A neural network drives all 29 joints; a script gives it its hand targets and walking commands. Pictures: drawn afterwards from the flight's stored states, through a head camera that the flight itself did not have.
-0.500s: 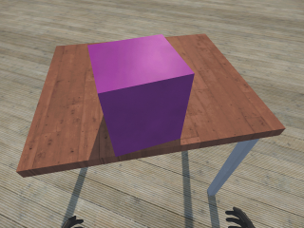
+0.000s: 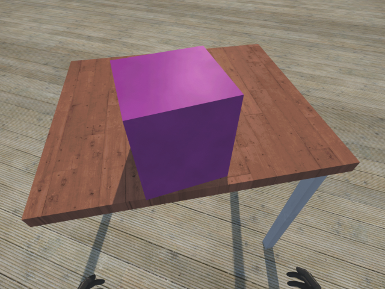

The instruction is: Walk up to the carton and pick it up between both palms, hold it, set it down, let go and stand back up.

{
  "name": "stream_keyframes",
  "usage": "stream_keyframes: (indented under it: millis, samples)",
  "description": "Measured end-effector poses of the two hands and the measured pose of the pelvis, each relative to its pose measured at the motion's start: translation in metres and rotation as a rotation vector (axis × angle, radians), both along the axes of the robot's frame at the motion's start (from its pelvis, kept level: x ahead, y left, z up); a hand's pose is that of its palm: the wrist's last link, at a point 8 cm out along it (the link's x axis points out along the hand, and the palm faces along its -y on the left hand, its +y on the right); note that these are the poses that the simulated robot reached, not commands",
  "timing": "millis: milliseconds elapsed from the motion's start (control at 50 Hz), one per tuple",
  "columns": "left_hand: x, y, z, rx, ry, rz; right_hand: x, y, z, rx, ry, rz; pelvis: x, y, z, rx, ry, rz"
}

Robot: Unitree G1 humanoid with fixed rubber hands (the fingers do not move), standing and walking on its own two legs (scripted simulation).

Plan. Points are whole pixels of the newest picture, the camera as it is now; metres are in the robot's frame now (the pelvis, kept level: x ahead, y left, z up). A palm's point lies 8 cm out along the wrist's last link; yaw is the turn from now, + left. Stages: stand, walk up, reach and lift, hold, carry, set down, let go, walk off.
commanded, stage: stand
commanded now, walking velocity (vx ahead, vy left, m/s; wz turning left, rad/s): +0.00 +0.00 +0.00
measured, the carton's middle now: (174, 123) +0.46 +0.05 +0.11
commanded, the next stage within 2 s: walk up in 0.78 s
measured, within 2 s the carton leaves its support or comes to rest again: neither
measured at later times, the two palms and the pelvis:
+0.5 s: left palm out of the picture +0.09 +0.25 -0.09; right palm out of the picture +0.10 -0.25 -0.10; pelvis -0.01 +0.00 +0.00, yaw +0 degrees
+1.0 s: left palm out of the picture +0.07 +0.25 -0.10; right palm out of the picture +0.08 -0.25 -0.10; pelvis -0.02 +0.00 +0.00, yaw +1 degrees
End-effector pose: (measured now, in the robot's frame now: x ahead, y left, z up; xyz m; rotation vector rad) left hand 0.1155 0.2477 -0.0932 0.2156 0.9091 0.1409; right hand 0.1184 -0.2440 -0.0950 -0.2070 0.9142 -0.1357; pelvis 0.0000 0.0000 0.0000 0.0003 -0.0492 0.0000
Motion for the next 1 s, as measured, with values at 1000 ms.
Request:
stream_keyframes:
  millis: [1000]
  samples:
    - [-0.041,0.002,-0.005,0.010,0.067,-0.003,-0.041,-0.006,-0.005,-0.015,0.072,0.006,-0.015,-0.003,0.003,-0.002,0.003,0.014]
